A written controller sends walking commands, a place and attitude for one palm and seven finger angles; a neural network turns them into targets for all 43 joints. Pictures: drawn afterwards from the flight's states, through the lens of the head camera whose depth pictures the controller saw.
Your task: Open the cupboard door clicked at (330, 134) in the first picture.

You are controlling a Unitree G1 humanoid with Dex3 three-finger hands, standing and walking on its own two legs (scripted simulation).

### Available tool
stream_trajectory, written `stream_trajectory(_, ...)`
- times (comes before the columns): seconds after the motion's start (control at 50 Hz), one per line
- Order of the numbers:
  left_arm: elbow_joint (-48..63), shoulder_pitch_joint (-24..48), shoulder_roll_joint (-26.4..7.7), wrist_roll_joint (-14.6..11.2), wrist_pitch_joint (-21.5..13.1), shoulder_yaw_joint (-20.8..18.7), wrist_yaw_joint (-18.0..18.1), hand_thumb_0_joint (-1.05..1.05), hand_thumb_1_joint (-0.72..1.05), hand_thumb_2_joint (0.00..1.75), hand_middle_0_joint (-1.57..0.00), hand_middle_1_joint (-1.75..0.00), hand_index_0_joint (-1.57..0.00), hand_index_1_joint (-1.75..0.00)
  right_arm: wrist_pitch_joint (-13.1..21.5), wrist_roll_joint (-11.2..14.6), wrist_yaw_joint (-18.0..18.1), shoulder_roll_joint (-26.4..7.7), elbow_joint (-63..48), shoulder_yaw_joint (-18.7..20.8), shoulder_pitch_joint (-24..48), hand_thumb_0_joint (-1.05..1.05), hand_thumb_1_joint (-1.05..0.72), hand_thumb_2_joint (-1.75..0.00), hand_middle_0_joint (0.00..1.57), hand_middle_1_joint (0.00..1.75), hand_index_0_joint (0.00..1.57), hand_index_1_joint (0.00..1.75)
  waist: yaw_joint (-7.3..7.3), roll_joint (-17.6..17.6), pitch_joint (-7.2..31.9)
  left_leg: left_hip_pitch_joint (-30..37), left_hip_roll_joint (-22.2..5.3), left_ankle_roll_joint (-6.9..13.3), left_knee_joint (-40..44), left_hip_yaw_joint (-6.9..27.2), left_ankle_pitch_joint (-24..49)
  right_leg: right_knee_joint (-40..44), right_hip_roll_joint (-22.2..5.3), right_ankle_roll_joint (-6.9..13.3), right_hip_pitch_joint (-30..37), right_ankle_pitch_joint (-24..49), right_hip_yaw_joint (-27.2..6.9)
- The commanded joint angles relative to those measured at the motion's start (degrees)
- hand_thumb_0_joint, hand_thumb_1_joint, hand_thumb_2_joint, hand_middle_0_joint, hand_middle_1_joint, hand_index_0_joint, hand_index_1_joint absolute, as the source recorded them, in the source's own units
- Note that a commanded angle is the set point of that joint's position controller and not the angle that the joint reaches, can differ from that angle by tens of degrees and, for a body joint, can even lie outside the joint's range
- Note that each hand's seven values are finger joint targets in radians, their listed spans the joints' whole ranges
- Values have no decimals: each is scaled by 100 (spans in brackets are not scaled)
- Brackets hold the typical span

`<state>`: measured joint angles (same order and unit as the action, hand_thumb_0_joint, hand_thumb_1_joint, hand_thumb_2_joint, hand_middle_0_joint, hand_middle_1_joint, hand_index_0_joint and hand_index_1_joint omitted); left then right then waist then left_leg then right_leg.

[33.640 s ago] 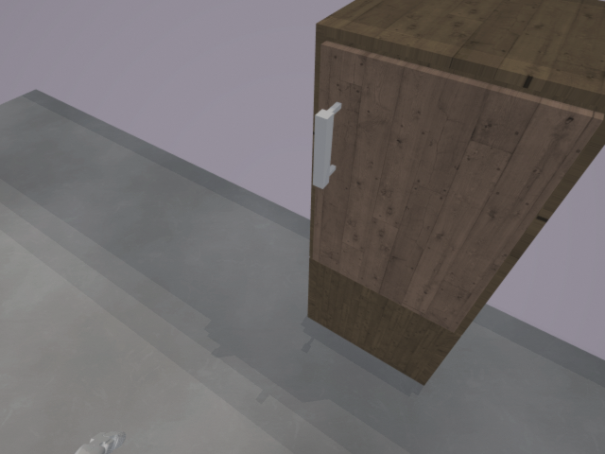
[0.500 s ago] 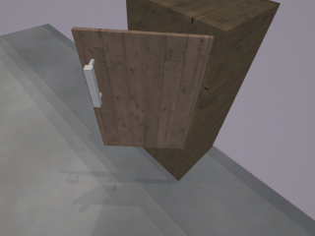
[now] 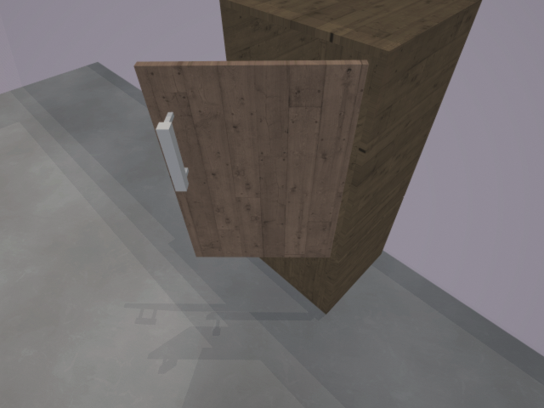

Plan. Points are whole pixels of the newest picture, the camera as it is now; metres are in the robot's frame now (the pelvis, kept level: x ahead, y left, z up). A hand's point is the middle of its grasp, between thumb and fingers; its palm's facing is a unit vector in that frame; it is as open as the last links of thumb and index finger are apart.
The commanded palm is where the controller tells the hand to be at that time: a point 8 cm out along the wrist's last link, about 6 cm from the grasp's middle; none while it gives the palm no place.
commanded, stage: look again from close up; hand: left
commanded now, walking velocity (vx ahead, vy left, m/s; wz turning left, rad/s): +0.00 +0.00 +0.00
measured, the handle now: (176, 152) +0.57 +0.23 +0.06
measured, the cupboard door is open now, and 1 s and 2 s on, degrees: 44 44 44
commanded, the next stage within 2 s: raise the hand with hooked fingers in 0.20 s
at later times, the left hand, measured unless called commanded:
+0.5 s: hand (147, 345) +0.21 +0.20 -0.02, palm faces +0.25 -0.96 -0.15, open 7.5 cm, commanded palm +0.12 +0.24 -0.05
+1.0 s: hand (155, 347) +0.21 +0.19 +0.00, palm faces -0.09 -0.99 -0.09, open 10.3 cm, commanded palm +0.17 +0.26 +0.00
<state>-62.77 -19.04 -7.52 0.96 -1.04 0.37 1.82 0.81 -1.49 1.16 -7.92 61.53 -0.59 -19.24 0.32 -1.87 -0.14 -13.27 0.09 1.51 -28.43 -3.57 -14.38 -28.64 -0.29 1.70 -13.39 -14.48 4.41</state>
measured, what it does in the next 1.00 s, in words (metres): lowers itself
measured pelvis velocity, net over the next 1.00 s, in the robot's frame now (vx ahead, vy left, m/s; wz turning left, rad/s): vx -0.01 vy -0.01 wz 0.04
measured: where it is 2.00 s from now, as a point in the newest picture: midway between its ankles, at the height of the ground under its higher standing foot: outside the picture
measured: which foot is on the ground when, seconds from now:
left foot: down 0.00-1.00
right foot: down 0.00-1.00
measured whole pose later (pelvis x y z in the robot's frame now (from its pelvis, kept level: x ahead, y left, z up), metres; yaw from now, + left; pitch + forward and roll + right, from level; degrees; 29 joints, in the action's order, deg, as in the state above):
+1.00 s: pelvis -0.01 -0.01 -0.07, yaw +2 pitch +12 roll -3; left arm 0.0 -17.0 -16.0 -17.3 -22.3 -10.8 -23.3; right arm 11.4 1.9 3.0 -10.8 32.7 -2.9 -9.6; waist -1.6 -2.6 5.1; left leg -47.0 -2.1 0.0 -63.1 1.4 -28.2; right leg -59.4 0.0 3.4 -43.9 -27.8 9.2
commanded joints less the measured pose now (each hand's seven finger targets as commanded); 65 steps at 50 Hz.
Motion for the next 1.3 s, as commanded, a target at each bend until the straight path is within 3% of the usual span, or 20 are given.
stream_trajectory(0.0,190,-307,-470,-22,-88,-72,18,0,90,90,-20,-30,-20,-30,125,33,24,-493,-171,55,-234,0,-90,-90,20,30,20,30,-73,323,-594,-578,-550,132,1030,796,-536,649,-491,130,-39,-482,-742)
stream_trajectory(0.26,184,-123,-610,-26,-110,-88,32,0,90,90,-20,-30,-20,-30,191,69,57,-488,87,40,-149,0,-90,-90,20,30,20,30,-72,192,-192,-6,-578,107,777,599,849,527,-615,96,329,812,-674)
stream_trajectory(0.28,-45,-518,-718,21,-124,-78,257,0,90,90,-20,-30,-20,-30,165,146,21,-721,-278,91,421,0,-90,-90,20,30,20,30,-255,392,-325,-212,-688,-60,-232,391,1105,580,-869,20,153,2348,-909)
stream_trajectory(0.3,9047,3870,-2111,-1145,-1371,-856,270,0,88,89,-20,-32,-20,-32,1035,398,228,-1761,-2361,260,396,0,-90,-90,20,30,20,30,545,-805,2543,1259,-21,1,420,473,1428,150,-224,57,521,1735,-445)
stream_trajectory(0.32,7604,1189,-1687,-664,-1051,-740,496,0,85,88,-20,-33,-20,-33,1593,340,433,-1176,-2011,38,858,0,-90,-90,20,30,20,30,-82,-1574,2382,1571,-216,-41,537,354,2094,-123,-44,170,357,770,-338)
stream_trajectory(0.34,6947,897,-1291,-768,-737,-597,781,0,83,87,-21,-34,-21,-34,1740,353,454,-1168,-1600,128,837,0,-90,-90,20,30,20,30,60,-1332,1780,953,-258,-210,505,370,1634,-176,-55,86,65,260,-117)
stream_trajectory(0.36,5559,-833,215,-815,-143,279,740,0,81,86,-21,-36,-21,-36,1708,414,379,-906,-1497,165,649,0,-90,-90,20,30,20,30,153,-528,861,453,-302,-149,577,515,1163,-98,-51,8,-389,95,23)
stream_trajectory(0.38,6704,132,84,-1083,-292,257,623,0,78,85,-21,-37,-21,-37,1748,463,342,-1204,-1994,199,814,0,-90,-90,20,30,20,30,210,-171,36,-84,-250,-118,494,670,689,-20,-87,-20,-536,169,85)
stream_trajectory(0.42,6511,-61,-206,-954,-867,-61,423,0,74,83,-21,-40,-21,-40,1862,295,314,-1370,-2299,359,842,0,-90,-90,20,30,20,30,330,680,-204,-572,-103,-55,-12,659,159,-36,-33,-44,-1135,-250,158)
stream_trajectory(0.52,5437,-2422,-54,-1426,-2557,-742,-969,0,62,78,-22,-48,-22,-48,1711,186,-28,-1293,-3109,619,1212,0,-90,-90,20,30,20,30,-400,1969,333,-2026,100,-215,-1283,318,227,-1226,48,-15,-1655,-37,153)
stream_trajectory(0.58,5566,-2315,-741,-1549,-3343,-1419,-1858,0,55,75,-22,-53,-22,-53,1570,193,-210,-1372,-3608,712,1409,0,-90,-90,20,30,20,30,-478,699,939,-2256,215,-256,-1946,147,655,-1979,-38,83,-1588,965,-24)
stream_trajectory(0.66,7249,-1131,-1162,-1602,-3321,-1657,-1783,0,46,71,-23,-58,-23,-58,1380,185,-135,-1253,-4096,632,1406,0,-90,-90,20,30,20,30,-453,-536,1799,-2408,182,-131,-2311,97,520,-2363,-3,69,-1896,694,-313)
stream_trajectory(0.78,8623,318,-965,-1741,-3871,-1156,-1635,0,32,65,-24,-68,-24,-68,1460,195,111,-1202,-3826,491,858,0,-90,-90,20,30,20,30,329,-464,1967,-2307,-37,27,-2929,494,221,-2274,94,-7,-2713,132,-501)
stream_trajectory(0.86,7709,614,-1268,-1755,-3319,-992,-2287,0,22,61,-25,-74,-25,-74,1567,312,242,-1400,-3647,368,833,0,-90,-90,20,30,20,30,495,-262,1634,-2642,-81,75,-2911,607,-243,-2041,100,-27,-2728,-384,-532)
stream_trajectory(0.94,6542,-239,-1826,-1983,-1854,-1892,-2617,0,13,57,-25,-80,-25,-80,1372,481,364,-1405,-3870,349,1048,0,-90,-90,20,30,20,30,-63,391,1852,-2816,36,60,-2473,508,-197,-1503,-34,-124,-1664,-589,-761)
stream_trajectory(1.0,7047,-316,-1931,-2323,-1366,-2481,-2320,0,6,54,-26,-84,-26,-84,1243,468,387,-1217,-4092,292,1193,0,-90,-90,20,30,20,30,-354,425,2227,-2599,78,2,-2187,459,95,-1411,-185,-228,-987,-155,-728)
stream_trajectory(1.08,7435,-220,-1828,-2375,-1861,-2769,-1646,0,-3,50,-27,-90,-27,-90,1323,393,334,-1079,-3925,289,1039,0,-90,-90,20,30,20,30,-416,249,1911,-2380,12,-66,-1867,512,361,-1533,-63,-139,-1064,266,-422)
stream_trajectory(1.12,7379,-18,-1653,-2187,-2222,-2422,-1550,0,-8,48,-27,-93,-27,-93,1406,364,293,-1149,-3797,309,889,0,-90,-90,20,30,20,30,-199,205,1601,-2301,-7,-39,-1813,478,260,-1533,-3,-139,-1463,61,-313)
stream_trajectory(1.2,6689,718,-1642,-2019,-2479,-1884,-2031,0,-17,44,-28,-99,-28,-99,1551,411,318,-1424,-3628,309,666,0,-90,-90,20,30,20,30,183,144,1096,-2381,3,11,-1841,484,-402,-1239,-19,-135,-2016,-941,-478)
stream_trajectory(1.28,6669,1295,-2211,-2174,-2277,-2175,-2509,0,-27,40,-28,-105,-28,-105,1659,499,447,-1570,-3635,316,623,0,-90,-90,20,30,20,30,97,-12,1549,-2006,5,50,-1648,508,-451,-998,-53,-106,-1610,-1135,-583)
